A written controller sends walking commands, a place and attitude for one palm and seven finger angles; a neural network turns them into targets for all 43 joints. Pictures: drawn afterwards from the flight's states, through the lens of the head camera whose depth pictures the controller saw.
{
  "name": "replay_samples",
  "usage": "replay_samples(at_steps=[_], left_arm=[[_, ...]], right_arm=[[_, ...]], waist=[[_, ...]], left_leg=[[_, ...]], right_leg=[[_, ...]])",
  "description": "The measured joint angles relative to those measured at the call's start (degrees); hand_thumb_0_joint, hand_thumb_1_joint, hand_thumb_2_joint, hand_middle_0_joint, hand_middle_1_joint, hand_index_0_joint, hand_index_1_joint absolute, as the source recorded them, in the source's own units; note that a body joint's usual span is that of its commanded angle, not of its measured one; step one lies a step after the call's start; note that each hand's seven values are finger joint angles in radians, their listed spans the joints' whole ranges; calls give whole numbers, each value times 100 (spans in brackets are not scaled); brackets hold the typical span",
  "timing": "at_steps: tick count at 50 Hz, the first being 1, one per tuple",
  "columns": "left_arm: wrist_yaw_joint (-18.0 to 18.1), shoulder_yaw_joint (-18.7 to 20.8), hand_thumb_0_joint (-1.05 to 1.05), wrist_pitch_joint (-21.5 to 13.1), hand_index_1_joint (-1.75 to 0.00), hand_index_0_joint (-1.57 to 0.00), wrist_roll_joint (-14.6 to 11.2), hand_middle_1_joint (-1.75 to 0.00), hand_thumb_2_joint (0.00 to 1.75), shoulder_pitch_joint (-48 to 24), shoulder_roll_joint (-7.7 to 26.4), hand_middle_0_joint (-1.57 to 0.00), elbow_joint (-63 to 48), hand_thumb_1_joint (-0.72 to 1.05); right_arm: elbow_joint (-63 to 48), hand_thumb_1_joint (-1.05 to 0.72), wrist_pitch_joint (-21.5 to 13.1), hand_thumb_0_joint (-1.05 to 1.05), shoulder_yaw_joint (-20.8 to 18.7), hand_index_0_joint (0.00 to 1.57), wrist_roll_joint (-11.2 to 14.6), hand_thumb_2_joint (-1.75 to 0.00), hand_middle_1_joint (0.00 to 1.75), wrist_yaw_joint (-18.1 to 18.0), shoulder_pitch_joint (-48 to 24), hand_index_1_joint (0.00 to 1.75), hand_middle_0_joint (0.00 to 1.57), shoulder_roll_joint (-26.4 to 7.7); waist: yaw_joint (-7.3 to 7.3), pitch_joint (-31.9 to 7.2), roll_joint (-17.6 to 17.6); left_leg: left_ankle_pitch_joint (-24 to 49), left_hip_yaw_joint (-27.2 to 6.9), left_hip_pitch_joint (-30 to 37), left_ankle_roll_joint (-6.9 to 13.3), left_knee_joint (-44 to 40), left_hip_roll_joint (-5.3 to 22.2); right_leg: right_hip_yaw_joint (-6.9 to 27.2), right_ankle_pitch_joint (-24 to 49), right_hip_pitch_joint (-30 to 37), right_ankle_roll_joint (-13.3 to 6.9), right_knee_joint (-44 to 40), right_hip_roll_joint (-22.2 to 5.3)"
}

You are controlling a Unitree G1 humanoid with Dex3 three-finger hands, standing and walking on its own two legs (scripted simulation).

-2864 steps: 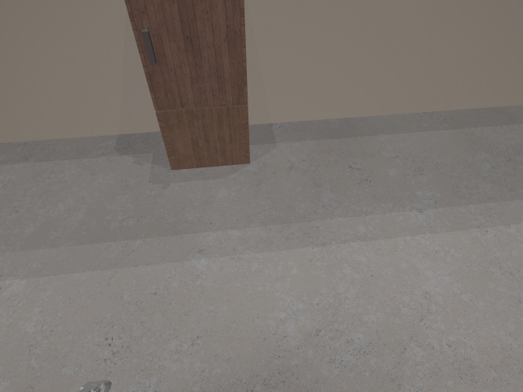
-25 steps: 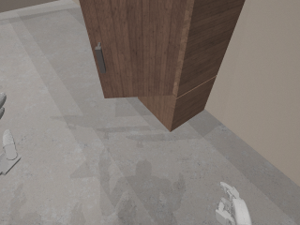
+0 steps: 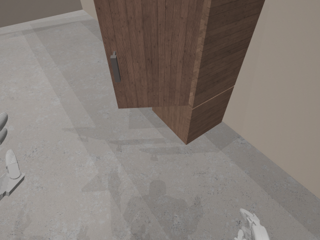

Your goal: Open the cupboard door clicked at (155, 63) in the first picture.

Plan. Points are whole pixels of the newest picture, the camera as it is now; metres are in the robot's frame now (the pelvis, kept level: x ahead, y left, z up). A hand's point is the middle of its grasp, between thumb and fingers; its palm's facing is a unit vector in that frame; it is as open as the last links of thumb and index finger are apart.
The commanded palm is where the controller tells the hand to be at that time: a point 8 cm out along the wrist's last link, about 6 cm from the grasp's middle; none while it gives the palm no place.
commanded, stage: stop stepping back and stand still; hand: left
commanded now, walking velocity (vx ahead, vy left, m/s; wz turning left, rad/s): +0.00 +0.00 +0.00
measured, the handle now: (116, 66) +0.85 +0.25 -0.04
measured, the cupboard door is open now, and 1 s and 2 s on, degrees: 58 58 58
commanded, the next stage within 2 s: let the arm hang, fingers relaxed in 0.22 s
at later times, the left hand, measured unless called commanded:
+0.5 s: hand (68, 237) +0.15 +0.24 -0.08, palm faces +0.05 -0.91 -0.40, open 7.4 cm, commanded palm none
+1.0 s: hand out of the picture -0.01 +0.20 -0.16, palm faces +0.05 -0.95 -0.30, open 7.3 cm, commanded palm none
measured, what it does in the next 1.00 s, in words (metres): stands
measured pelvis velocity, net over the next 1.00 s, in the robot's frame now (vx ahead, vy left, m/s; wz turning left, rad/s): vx -0.01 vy -0.01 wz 0.04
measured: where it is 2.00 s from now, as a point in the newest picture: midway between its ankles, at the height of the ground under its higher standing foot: outside the picture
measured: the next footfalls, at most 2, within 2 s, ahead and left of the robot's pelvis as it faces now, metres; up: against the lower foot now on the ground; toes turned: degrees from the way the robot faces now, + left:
none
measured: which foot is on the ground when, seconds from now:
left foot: down 0.00-1.00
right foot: down 0.00-1.00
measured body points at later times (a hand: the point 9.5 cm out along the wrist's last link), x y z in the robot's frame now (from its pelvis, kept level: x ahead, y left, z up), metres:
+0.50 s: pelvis -0.02 +0.01 -0.01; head +0.00 -0.03 +0.44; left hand +0.14 +0.29 -0.05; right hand +0.13 -0.24 -0.14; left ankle +0.03 +0.12 -0.74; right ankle -0.04 -0.10 -0.74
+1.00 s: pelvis -0.01 -0.01 +0.00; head +0.01 -0.03 +0.45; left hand -0.01 +0.25 -0.14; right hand +0.01 -0.25 -0.17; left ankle +0.03 +0.12 -0.74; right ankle -0.04 -0.10 -0.74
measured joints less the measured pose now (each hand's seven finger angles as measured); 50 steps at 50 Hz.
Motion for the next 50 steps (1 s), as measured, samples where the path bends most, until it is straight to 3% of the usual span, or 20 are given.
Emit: replay_samples(at_steps=[16,18,20,23,26,30,32,35,50], left_arm=[[-29,-59,2,62,-30,-21,1,-30,89,40,16,-21,-12,89],[-223,-411,1,-9,-30,-21,107,-30,89,-412,69,-21,779,89],[-513,-930,1,456,-30,-20,197,-30,90,-1040,-57,-20,2044,89],[-768,-1569,1,1061,-30,-20,309,-30,90,-1616,-420,-20,3999,90],[-894,-2042,1,1322,-30,-20,368,-30,89,-1756,-783,-20,5421,90],[-917,-2383,2,1420,-30,-20,349,-30,89,-1686,-1204,-20,6678,90],[-786,-2242,0,1366,-30,-21,275,-30,89,-1674,-1280,-21,7063,95],[-789,-2192,-1,1301,-30,-21,284,-30,89,-1697,-1119,-21,7525,98],[-794,-2181,1,1148,-30,-20,245,-30,89,-1731,-988,-20,8780,91]], right_arm=[[-46,-91,-52,1,-15,21,-6,-90,30,-2,-34,30,20,-24],[288,-91,-265,1,-79,20,0,-90,30,249,-135,30,20,-149],[607,-91,-100,1,-82,21,-36,-90,30,439,-326,30,20,-377],[943,-91,175,1,-85,21,-122,-90,30,528,-579,30,20,-549],[1133,-91,342,1,-80,21,-180,-90,30,541,-579,30,20,-502],[1436,-91,522,1,-54,21,-228,-90,30,531,-320,30,20,-335],[1630,-91,587,1,-55,21,-230,-90,30,502,-148,30,20,-245],[1944,-91,668,1,-70,20,-233,-90,30,455,49,30,20,-150],[2642,-91,622,1,-154,20,-178,-90,30,352,119,30,20,-64]], waist=[[31,116,29],[80,36,125],[116,-20,294],[38,18,440],[-66,163,298],[-117,374,-118],[-84,456,-274],[-9,542,-359],[-20,410,149]], left_leg=[[230,-38,36,38,-263,-49],[199,-91,-155,53,-98,-95],[133,-126,-335,91,122,-159],[34,-101,-474,140,367,-220],[-13,-65,-439,126,449,-233],[-12,-104,-297,63,404,-214],[11,-176,-255,25,362,-179],[56,-271,-198,-27,281,-120],[172,-222,281,-55,-187,-82]], right_leg=[[-43,208,48,43,-251,-41],[-117,120,-145,56,-19,-82],[-166,-34,-347,72,300,-144],[-153,-218,-555,91,700,-211],[-122,-320,-578,62,891,-228],[-157,-352,-445,6,886,-204],[-224,-310,-354,-28,775,-160],[-306,-211,-216,-80,556,-87],[-240,6,295,-101,-43,-48]])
